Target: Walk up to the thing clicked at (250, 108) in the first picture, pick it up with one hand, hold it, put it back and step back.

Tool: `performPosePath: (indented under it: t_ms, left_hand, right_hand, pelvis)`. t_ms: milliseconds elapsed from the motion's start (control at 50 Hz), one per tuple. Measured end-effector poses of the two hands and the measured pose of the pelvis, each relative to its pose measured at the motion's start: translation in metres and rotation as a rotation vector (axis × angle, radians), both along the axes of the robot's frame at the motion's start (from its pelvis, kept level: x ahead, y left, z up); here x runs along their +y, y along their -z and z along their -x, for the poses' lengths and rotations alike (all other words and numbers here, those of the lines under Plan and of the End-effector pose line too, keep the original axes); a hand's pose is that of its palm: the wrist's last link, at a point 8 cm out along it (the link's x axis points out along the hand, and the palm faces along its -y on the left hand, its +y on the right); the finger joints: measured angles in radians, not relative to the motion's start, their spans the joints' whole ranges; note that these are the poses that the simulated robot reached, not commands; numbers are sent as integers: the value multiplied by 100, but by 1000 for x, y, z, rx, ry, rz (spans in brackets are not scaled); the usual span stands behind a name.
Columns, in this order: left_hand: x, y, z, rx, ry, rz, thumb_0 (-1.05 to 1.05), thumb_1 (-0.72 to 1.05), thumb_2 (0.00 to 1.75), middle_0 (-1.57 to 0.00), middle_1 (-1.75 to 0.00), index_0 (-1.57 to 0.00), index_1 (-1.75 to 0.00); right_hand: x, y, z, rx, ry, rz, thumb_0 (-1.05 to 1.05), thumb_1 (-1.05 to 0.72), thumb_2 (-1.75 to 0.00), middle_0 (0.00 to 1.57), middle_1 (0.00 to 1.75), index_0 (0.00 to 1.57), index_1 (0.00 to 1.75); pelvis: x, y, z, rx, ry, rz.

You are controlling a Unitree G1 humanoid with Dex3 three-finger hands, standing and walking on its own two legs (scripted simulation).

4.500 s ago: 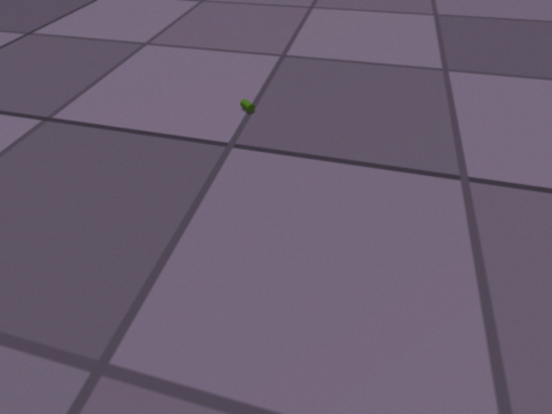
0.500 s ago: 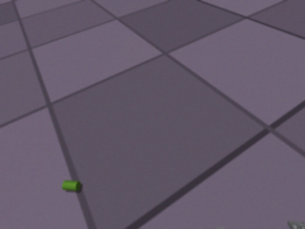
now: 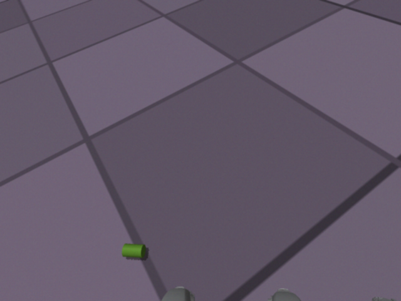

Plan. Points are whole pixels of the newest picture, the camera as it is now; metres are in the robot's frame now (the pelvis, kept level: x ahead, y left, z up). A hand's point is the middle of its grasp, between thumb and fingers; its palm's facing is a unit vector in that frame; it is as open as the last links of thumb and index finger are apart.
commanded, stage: walk up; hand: left
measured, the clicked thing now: (134, 250) +0.47 +0.44 -0.70
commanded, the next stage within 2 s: none
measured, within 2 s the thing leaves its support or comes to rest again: neither
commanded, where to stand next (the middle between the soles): +0.09 +0.31 m, yaw -9 degrees
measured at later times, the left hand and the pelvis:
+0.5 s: hand out of the picture +0.09 +0.52 -0.11, palm faces -0.04 -0.81 -0.58, open 7.4 cm; pelvis +0.02 +0.22 +0.00, yaw -1 degrees
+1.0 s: hand out of the picture +0.12 +0.68 -0.15, palm faces -0.11 -0.89 -0.44, open 7.4 cm; pelvis +0.02 +0.39 +0.00, yaw -6 degrees
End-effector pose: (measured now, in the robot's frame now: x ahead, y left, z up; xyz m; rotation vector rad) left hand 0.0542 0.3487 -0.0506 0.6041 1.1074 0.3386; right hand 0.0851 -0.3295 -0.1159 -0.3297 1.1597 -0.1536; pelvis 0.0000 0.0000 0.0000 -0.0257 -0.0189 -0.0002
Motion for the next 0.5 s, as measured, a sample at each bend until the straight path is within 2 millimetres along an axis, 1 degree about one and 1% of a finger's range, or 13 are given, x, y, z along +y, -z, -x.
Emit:
performPosePath:
  t_ms: [60,100,140,180,240,300,360,420,500]
  left_hand:
    - [49,4,-2,4,5,-24,0,89,90,-22,-30,-22,-30]
    - [86,12,-3,6,1,-38,0,89,90,-21,-30,-22,-30]
    - [118,19,-6,18,-24,-55,0,89,90,-21,-30,-21,-30]
    - [139,22,-12,36,-53,-62,0,89,90,-21,-30,-21,-30]
    - [155,22,-25,43,-47,-35,0,90,90,-21,-30,-21,-30]
    - [161,20,-37,48,-16,7,0,90,90,-21,-30,-21,-30]
    - [164,20,-44,43,13,40,0,90,90,-21,-30,-21,-30]
    - [175,22,-42,21,36,43,0,90,90,-21,-30,-21,-30]
    - [205,13,-30,-3,3,38,0,89,90,-21,-30,-21,-30]
  right_hand:
    - [27,-4,-19,-41,-17,30,1,-91,-90,20,30,21,30]
    - [47,-5,-29,-68,-24,63,1,-91,-90,20,30,21,30]
    - [70,-7,-31,-90,-25,83,1,-91,-90,20,30,21,30]
    - [93,-11,-26,-92,-11,82,1,-91,-90,20,30,21,30]
    - [126,-18,-13,-63,20,67,1,-91,-90,20,30,21,30]
    - [153,-21,0,-26,44,48,1,-90,-90,20,30,21,30]
    - [174,-15,8,4,58,31,1,-90,-90,20,30,21,30]
    - [195,-3,8,18,58,20,1,-90,-90,20,30,21,30]
    - [229,2,-2,29,33,15,1,-90,-90,20,30,21,30]
  pelvis:
    - [37,9,-2,11,2,1]
    - [65,18,-3,13,3,-3]
    - [89,23,-5,-2,18,-26]
    - [107,19,-8,1,13,-2]
    - [127,8,-13,7,16,1]
    - [146,-1,-18,5,20,-1]
    - [166,-3,-22,6,29,-3]
    - [187,3,-21,-8,41,6]
    - [221,0,-18,-19,21,13]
